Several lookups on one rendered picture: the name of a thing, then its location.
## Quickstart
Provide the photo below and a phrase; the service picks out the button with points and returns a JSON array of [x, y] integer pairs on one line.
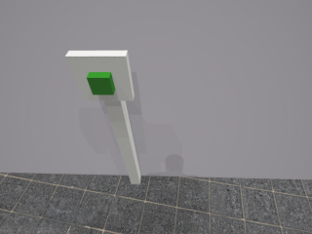
[[101, 83]]

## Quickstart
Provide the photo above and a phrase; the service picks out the panel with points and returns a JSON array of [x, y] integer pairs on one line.
[[117, 62]]

